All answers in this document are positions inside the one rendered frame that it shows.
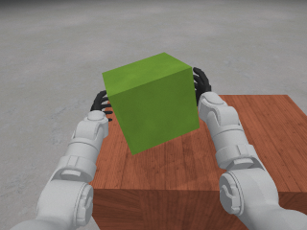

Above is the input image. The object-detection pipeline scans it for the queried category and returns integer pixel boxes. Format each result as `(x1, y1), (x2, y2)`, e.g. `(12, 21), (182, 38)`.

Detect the robot right forearm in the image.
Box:
(198, 91), (279, 203)

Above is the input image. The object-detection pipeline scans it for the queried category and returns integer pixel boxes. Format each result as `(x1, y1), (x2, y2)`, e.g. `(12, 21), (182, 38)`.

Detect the robot right hand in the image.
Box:
(193, 67), (212, 106)

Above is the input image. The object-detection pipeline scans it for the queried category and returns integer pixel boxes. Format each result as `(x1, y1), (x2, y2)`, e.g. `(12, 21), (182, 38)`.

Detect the robot left forearm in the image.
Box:
(35, 110), (108, 217)

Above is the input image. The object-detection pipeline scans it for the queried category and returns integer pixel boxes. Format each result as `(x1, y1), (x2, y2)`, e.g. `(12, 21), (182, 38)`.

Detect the robot right upper arm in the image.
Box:
(219, 168), (307, 230)

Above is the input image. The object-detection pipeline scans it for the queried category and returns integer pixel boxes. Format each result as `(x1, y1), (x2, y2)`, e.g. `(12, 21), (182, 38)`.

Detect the robot left hand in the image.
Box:
(90, 90), (113, 122)

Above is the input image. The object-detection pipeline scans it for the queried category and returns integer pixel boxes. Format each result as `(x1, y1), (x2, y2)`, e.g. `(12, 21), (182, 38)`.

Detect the carton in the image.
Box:
(102, 52), (200, 155)

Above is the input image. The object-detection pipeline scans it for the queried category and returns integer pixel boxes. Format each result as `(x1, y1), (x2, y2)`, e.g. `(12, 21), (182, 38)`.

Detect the pedestal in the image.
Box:
(88, 95), (307, 230)

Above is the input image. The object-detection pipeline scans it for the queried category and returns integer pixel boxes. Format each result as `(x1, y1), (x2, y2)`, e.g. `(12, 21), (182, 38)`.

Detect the robot left upper arm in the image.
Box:
(10, 179), (94, 230)

